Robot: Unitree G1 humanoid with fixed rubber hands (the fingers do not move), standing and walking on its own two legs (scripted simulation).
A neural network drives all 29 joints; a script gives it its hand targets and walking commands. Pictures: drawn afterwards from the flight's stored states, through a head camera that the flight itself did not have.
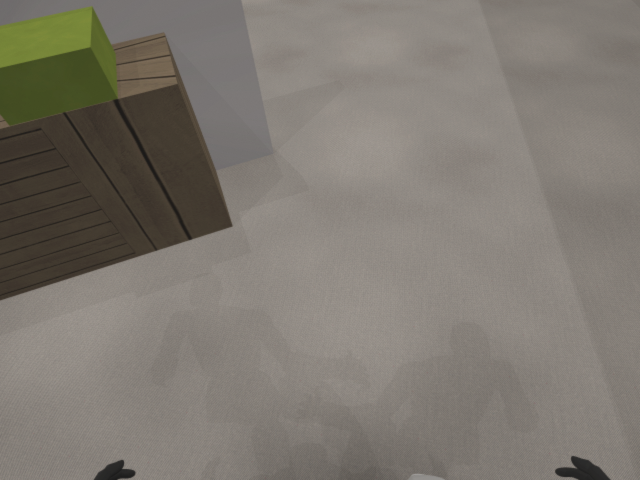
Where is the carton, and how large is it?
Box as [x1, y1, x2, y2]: [0, 6, 117, 125]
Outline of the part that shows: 91,6 0,26 0,114 9,125 117,98 115,54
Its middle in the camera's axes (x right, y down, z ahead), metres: -0.78 -0.54 +1.14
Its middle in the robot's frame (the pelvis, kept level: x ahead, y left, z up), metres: +1.22 +0.81 -0.03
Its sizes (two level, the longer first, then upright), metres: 0.311 0.299 0.148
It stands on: a pedestal, 0.65 m high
